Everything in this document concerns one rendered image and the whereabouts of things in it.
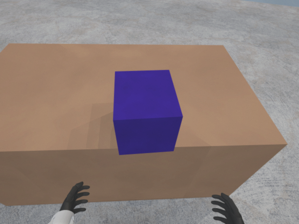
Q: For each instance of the carton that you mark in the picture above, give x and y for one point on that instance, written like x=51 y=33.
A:
x=147 y=115

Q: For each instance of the robot left hand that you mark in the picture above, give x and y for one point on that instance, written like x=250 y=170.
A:
x=70 y=201

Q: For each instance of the pedestal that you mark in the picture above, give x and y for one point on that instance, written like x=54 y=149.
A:
x=57 y=129

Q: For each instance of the robot right hand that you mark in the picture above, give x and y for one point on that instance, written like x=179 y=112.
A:
x=231 y=212

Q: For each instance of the left robot forearm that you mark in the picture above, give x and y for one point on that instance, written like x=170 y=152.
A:
x=63 y=217

